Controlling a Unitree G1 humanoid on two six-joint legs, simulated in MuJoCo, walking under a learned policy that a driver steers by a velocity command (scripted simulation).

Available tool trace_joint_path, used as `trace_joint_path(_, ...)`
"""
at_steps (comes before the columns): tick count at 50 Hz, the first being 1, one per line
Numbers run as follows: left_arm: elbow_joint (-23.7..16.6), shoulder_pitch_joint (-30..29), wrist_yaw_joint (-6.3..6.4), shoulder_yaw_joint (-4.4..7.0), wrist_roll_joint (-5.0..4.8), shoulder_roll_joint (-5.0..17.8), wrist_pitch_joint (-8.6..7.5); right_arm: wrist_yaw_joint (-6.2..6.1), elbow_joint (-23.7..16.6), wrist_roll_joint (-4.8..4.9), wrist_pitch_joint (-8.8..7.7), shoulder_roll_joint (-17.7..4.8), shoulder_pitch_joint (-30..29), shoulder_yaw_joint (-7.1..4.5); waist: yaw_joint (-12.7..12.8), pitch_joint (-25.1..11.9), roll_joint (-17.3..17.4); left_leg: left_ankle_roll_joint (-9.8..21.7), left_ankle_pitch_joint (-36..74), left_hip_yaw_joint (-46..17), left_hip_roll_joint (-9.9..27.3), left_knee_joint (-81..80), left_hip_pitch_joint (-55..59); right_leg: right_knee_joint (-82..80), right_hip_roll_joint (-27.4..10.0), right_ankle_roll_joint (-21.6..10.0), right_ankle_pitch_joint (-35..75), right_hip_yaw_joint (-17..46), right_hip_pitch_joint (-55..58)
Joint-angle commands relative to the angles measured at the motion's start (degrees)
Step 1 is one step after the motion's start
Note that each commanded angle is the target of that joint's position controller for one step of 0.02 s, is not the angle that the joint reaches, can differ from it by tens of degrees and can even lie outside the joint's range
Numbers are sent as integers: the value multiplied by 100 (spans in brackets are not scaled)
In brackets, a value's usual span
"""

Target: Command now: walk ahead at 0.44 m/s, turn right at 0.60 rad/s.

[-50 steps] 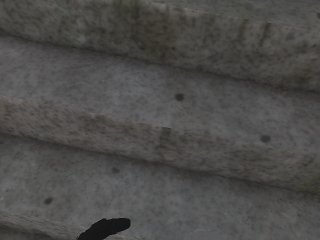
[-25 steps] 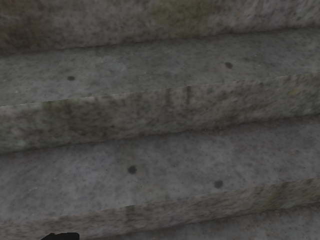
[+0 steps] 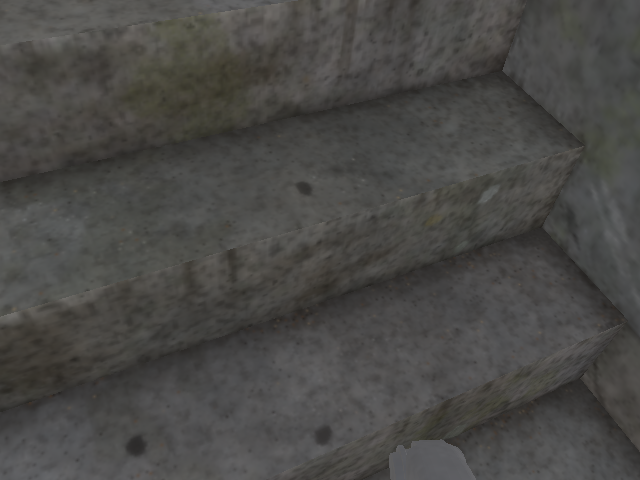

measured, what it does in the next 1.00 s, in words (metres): climbs, turning left: right foot 0.21 m higher, then left foot 0.21 m higher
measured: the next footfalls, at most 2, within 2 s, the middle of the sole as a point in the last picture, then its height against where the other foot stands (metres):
right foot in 0.20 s outside the picture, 0.21 m higher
left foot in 0.82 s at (353, 391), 0.21 m higher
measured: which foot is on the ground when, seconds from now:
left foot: down 0.00-0.24, up 0.26-0.80, down 0.82-1.00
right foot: up 0.00-0.18, down 0.20-0.86, up 0.88-1.00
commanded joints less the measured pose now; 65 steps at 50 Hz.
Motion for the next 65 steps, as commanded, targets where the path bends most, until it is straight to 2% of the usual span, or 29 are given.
trace_joint_path(1, -901, -1380, 104, 14, -21, 144, -42, 10, 8, -55, -131, -735, 364, -159, -88, 931, 967, 795, 285, -1233, 1616, -2035, 1130, 222, -249, -195, -834, 49, -2068)
trace_joint_path(3, -1061, -1651, 140, -75, -60, -76, -43, 39, 229, -79, -126, -707, 617, -141, -163, 994, 973, 827, 1079, -1108, 1663, -2068, 1693, 674, -270, -357, -1484, 29, -2680)
trace_joint_path(7, -1607, -2112, -144, -332, -172, -82, 83, -32, 446, 249, 119, -787, 109, -117, 39, 969, 959, 1036, 2869, -171, 887, -3221, 773, -3100, -784, -494, -1866, -1675, -547)
trace_joint_path(9, -1117, -1166, -203, -255, -357, -58, 103, -58, 286, 497, 176, -976, 192, -63, 137, -334, 805, 1403, 8045, -496, 975, -2255, -11, -4711, 86, -511, -1713, -2666, 3384)
trace_joint_path(10, -736, 923, -85, -96, -296, 160, 34, 39, 196, 578, 11, -1851, 158, -190, 944, -1625, 1791, 1445, 12113, -819, 1412, -564, 287, -4576, 648, -612, -1754, -2245, 5281)
trace_joint_path(11, -583, 1727, -29, 54, -352, 602, -38, 222, -17, 800, -152, -2337, -69, -340, 1482, -2472, 2123, 1204, 11117, -1000, 964, 1079, 161, -5846, 648, -718, -1769, -1101, 6197)
trace_joint_path(12, -468, 1801, 61, 243, -160, 1117, -17, 439, -379, 779, -251, -2043, -293, -309, 1435, -2667, 1267, 724, 8266, -1454, 162, 3207, -1852, -7297, -397, -1045, -2815, 1471, 7415)
trace_joint_path(13, -421, 1453, 60, 524, -80, 1930, 22, 667, -737, 653, -274, -1449, -928, -265, 1339, -3216, -268, 398, 2131, -2191, -1197, 6505, -2629, -9819, -1528, -1011, -3752, 4266, 7232)
trace_joint_path(14, -432, 892, 1, 478, -8, 1827, -97, 572, -1036, 508, -237, -484, -1069, -140, 1016, -3257, 63, 293, 1972, -3875, -1338, 8758, -3400, -10087, -1821, -562, -3559, 4382, 6958)
trace_joint_path(17, 590, 364, -63, 58, -66, 480, -605, 234, -1810, 57, -104, 560, -1659, 189, -102, -826, 279, 706, 2885, -3261, -797, 9791, -4815, -9110, -1542, -338, -1835, 2155, 4710)
trace_joint_path(21, 1349, 1562, 32, -160, -48, -182, -870, 111, -1432, 164, 135, 505, -1608, 265, 124, -377, 722, 800, 2176, -3277, -1071, 9786, -5919, -9336, -1395, -335, 1052, 589, 5657)
trace_joint_path(25, 1936, 2378, -46, -210, 29, -128, -1104, 67, -1627, 322, 375, 1045, -2684, 461, 212, -102, 179, 1091, 1560, -2888, -1342, 11830, -7871, -10042, -1594, 132, 886, -35, 6187)
trace_joint_path(29, 1920, 2004, -164, -351, -55, -134, -1175, -35, -2080, 340, 645, 837, -3620, 532, -59, 482, 329, 984, 2012, -2232, -1151, 10603, -7633, -10918, -1243, 690, -117, -1161, 4685)
trace_joint_path(32, 2217, 2846, 148, -324, -314, 323, -1246, -15, -2273, 459, 837, 714, -4563, 582, 415, 388, -95, 981, 1724, -1174, -990, 9096, -7056, -12092, -1449, 343, 826, -1246, 5128)
trace_joint_path(35, 2499, 3668, 496, -259, -212, 416, -1099, 27, -1996, 301, 911, 1139, -4170, 693, 482, -241, -325, 1257, 697, -1393, -696, 9002, -7807, -11540, -1529, 152, 2988, -1584, 8007)
trace_joint_path(37, 2108, 3044, 528, -374, -454, 280, -989, 62, -1596, 500, 838, 840, -3795, 705, 267, -466, 8, 1292, 132, -441, -1149, 6943, -5488, -11128, -1258, 500, 7184, -2612, 7182)
trace_joint_path(40, 1799, 2889, 591, -282, -585, 1086, -965, -92, -1206, 344, 1065, 377, -2303, 620, -313, -1379, -1426, 1316, -2374, -333, -1694, 5594, -3198, -9315, -2074, -247, 12120, -2291, 7365)
trace_joint_path(42, 1393, 2552, 300, -104, -597, 1467, -959, -55, -1226, 294, 978, -62, -1655, 435, -635, -1812, -1157, 1435, -2351, -1483, -1866, 3330, -1811, -7047, -2095, -549, 10232, -2064, 6961)
trace_joint_path(44, 303, 593, -192, -10, -130, 1090, -1030, -266, -1052, 65, 1206, -1117, -1372, -98, -1017, -1230, 1334, 2589, -4117, -7858, -77, -462, -916, -1995, 53, -13, 1177, -964, 2264)
trace_joint_path(45, -318, -154, -240, -86, 234, 493, -991, -213, -1255, 88, 1109, -923, -2064, -104, -698, -724, 677, 2318, -3420, -8342, 172, -1095, -1624, 218, 0, 108, 916, 369, 1325)
trace_joint_path(47, -714, 463, -63, -368, 151, -233, -877, -154, -745, 23, 803, -638, -1980, -62, 318, 677, -17, 1569, -2243, -6454, -18, -357, -3152, 817, -73, 149, 874, 167, 626)
trace_joint_path(49, -509, 1234, 155, -553, 61, -494, -679, -18, -375, 34, 602, -72, -1952, 106, 833, 1066, -198, 1222, -667, -4698, -503, 191, -3570, 343, -243, 173, 803, 7, 567)
trace_joint_path(52, -860, 191, 332, -645, -32, -406, -443, 149, -155, 226, 387, -330, -1243, 67, 480, 1237, 11, 1142, 562, -4130, -654, -161, -3474, -178, -396, 309, 634, -500, 78)
trace_joint_path(55, -1227, -671, 469, -598, -142, -281, -367, 180, -42, 116, 173, -678, -262, -46, -73, 786, 937, 1570, 1112, -4826, -193, -698, -1685, 2129, -327, 243, -560, -590, -1456)
trace_joint_path(59, -2010, -2077, 301, -723, 76, -139, -393, -43, -97, 179, 300, -1083, 160, -234, -440, 656, 267, 1259, 1683, -4484, -449, -1353, -970, -289, -485, 211, -1347, -776, -1148)
trace_joint_path(61, -2247, -2477, 232, -874, -76, -264, -290, -252, -144, 337, 373, -1324, 409, -350, -673, 139, 760, 1489, 3968, -4273, -70, -2267, -435, -2282, -482, 184, -1789, -1245, 22)
trace_joint_path(62, -2137, -2094, 264, -886, -263, -145, -319, -306, -250, 460, 393, -1123, -216, -335, -134, -200, 902, 1301, 7282, -3518, -407, -1903, -1549, -4343, -152, -51, -2375, -1482, 2721)
trace_joint_path(64, -1229, 566, 338, -328, -572, 802, -369, -196, -716, 478, 65, -2051, -927, -631, 1167, -2744, 1539, 1260, 12033, -3748, -68, 771, -893, -5004, 215, -142, -1517, -912, 5761)
trace_joint_path(65, -1023, 1357, 278, -94, -300, 1206, -448, 36, -778, 527, -231, -1900, -1237, -637, 1552, -3162, 1305, 1117, 10915, -3844, -193, 2180, -692, -6496, 37, -238, -1453, -215, 6475)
